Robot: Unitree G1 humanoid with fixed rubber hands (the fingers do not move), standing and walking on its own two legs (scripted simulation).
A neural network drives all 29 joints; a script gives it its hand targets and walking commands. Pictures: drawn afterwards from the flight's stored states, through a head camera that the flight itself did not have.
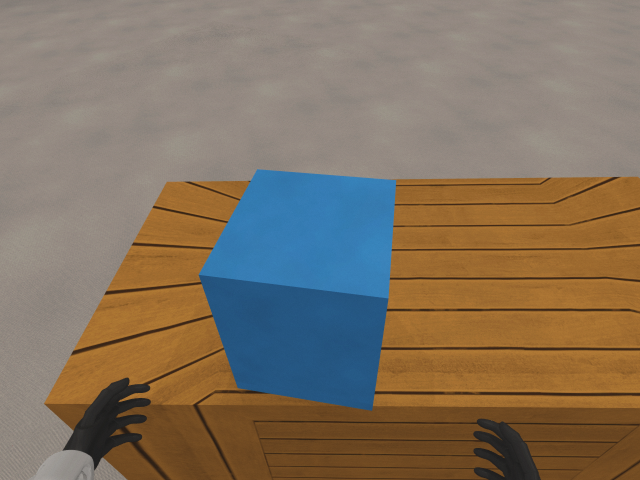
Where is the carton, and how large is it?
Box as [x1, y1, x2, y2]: [199, 169, 395, 410]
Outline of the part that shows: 257,169 199,273 199,277 237,386 240,388 371,410 388,298 395,180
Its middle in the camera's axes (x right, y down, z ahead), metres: -0.01 +0.07 +0.56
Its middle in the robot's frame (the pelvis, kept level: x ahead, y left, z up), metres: +0.37 +0.04 +0.05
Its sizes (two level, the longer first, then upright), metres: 0.210 0.200 0.250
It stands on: a pedestal, 0.69 m high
